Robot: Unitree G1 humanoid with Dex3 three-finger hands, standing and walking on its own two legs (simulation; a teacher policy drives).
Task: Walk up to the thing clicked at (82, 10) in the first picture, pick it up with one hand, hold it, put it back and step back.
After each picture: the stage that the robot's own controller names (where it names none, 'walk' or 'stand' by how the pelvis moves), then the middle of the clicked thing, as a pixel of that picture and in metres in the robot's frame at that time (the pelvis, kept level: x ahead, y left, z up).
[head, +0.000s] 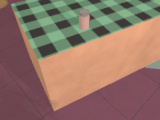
stand; (84, 19) +0.92 +0.02 -0.07
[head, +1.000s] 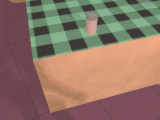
walk; (91, 23) +0.83 +0.00 -0.05
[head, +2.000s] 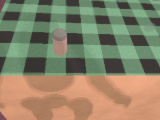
walk; (59, 42) +0.60 +0.13 -0.04
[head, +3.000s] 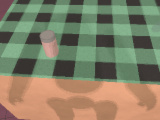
stand; (49, 44) +0.58 +0.20 -0.03
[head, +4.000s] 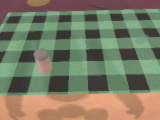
walk; (43, 61) +0.55 +0.22 -0.07
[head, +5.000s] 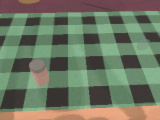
stand; (39, 72) +0.46 +0.21 -0.07
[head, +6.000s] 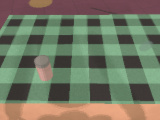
stand; (44, 68) +0.51 +0.21 -0.07
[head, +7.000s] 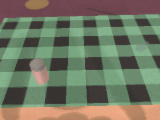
stand; (39, 71) +0.49 +0.23 -0.08
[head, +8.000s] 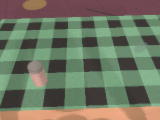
stand; (37, 73) +0.48 +0.23 -0.08
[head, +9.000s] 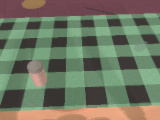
stand; (37, 73) +0.48 +0.23 -0.08
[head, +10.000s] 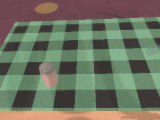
rise first; (48, 75) +0.48 +0.21 -0.07
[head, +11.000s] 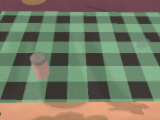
go down; (40, 66) +0.51 +0.20 -0.06
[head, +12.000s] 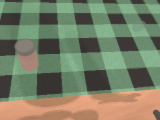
go down; (27, 55) +0.48 +0.20 -0.01
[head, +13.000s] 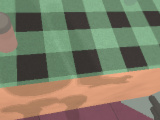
close in; (2, 33) +0.50 +0.21 +0.03
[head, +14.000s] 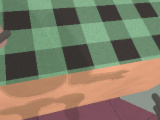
close; out of the picture +0.53 +0.22 +0.04
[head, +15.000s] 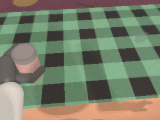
lift; (28, 64) +0.37 +0.18 +0.13
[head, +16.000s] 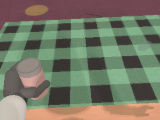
hold; (33, 79) +0.32 +0.17 +0.12
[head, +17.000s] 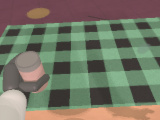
hold; (33, 72) +0.33 +0.17 +0.15
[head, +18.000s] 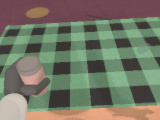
hold; (33, 76) +0.33 +0.17 +0.13
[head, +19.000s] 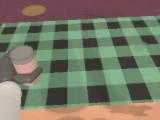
crouch; (26, 66) +0.36 +0.19 +0.13
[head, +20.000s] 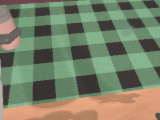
lower; (4, 29) +0.49 +0.22 +0.15
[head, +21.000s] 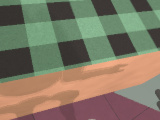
lower; out of the picture +0.54 +0.23 +0.05
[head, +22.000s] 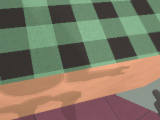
lower; out of the picture +0.53 +0.23 +0.04
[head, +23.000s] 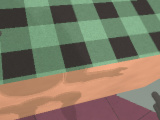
lower; out of the picture +0.52 +0.23 +0.04
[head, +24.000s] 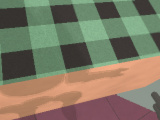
lower; out of the picture +0.53 +0.23 +0.04
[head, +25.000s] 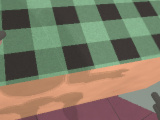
open; out of the picture +0.52 +0.23 +0.04
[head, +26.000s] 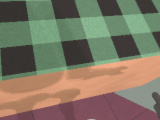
rise; out of the picture +0.52 +0.23 +0.04
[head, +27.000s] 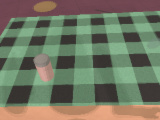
sink last; (44, 67) +0.49 +0.22 -0.02
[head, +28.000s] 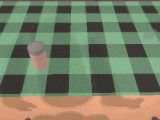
stand; (38, 56) +0.51 +0.22 -0.01
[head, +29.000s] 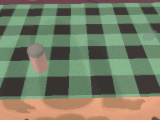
stand; (38, 58) +0.50 +0.22 -0.01
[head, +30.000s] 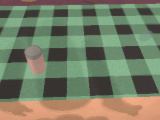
stand; (35, 60) +0.50 +0.21 -0.01
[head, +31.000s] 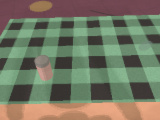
stand; (44, 68) +0.52 +0.22 -0.07
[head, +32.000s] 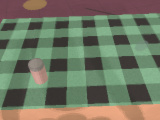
stand; (38, 71) +0.49 +0.23 -0.08
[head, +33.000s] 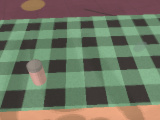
stand; (37, 72) +0.49 +0.24 -0.08
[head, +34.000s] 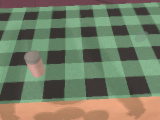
walk; (35, 64) +0.50 +0.24 -0.07
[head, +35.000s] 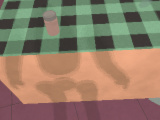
walk; (51, 23) +0.72 +0.20 -0.06
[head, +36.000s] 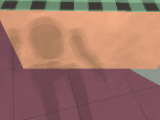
walk; out of the picture +1.08 +0.20 -0.05
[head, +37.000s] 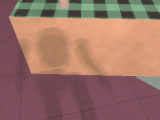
stand; out of the picture +1.12 +0.18 -0.05
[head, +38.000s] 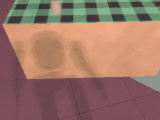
stand; (55, 4) +1.12 +0.21 -0.08
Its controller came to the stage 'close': yes
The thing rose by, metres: 0.22
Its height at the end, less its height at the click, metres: +0.00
